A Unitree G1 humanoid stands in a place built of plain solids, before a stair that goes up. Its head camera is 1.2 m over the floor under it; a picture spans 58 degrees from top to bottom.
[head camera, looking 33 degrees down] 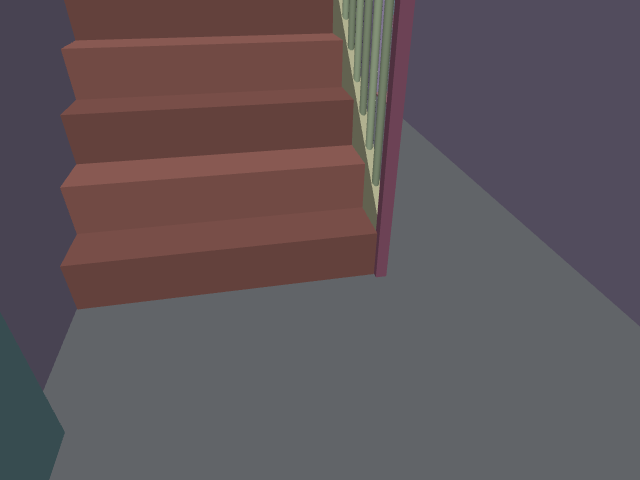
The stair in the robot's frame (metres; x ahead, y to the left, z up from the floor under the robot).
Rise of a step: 0.22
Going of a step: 0.24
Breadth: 1.26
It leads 11 degrees to the left of straight ahead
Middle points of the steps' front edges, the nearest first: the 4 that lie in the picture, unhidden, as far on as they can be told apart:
1.45 0.37 0.22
1.68 0.42 0.44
1.91 0.46 0.66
2.14 0.51 0.87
